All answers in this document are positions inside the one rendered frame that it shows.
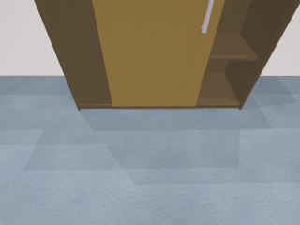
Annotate wardrobe door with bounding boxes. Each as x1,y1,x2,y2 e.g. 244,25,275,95
92,0,225,107
41,0,112,104

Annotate handle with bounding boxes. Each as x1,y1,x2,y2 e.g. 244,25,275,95
202,0,214,33

